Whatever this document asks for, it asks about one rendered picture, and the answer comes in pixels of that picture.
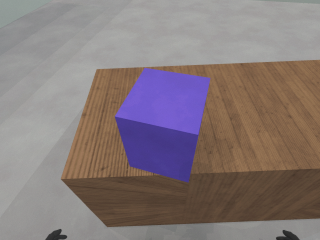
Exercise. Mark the right robot hand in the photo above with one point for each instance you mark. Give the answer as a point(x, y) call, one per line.
point(288, 236)

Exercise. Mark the left robot hand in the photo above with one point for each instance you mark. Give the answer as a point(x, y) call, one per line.
point(55, 235)

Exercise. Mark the carton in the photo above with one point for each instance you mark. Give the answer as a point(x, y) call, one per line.
point(159, 122)

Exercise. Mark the pedestal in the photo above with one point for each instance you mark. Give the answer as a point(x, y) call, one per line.
point(257, 156)

